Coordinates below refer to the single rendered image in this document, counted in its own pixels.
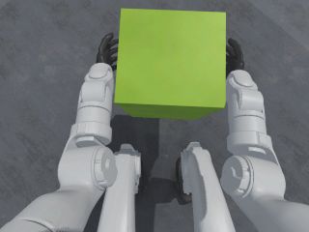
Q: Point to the robot right upper arm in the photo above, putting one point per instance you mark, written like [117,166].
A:
[258,186]

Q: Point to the robot right foot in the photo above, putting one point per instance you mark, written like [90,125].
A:
[185,197]

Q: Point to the right robot forearm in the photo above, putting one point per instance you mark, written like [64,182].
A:
[247,118]

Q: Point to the robot left upper arm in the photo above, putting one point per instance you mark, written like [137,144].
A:
[84,174]

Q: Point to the right robot shin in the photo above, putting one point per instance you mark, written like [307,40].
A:
[186,183]

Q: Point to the robot right hand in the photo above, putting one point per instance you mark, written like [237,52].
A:
[235,60]

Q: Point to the robot left hand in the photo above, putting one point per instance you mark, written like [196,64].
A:
[105,53]

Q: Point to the left robot forearm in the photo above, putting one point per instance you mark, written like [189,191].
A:
[94,110]

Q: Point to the carton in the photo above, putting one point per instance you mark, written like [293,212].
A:
[171,64]

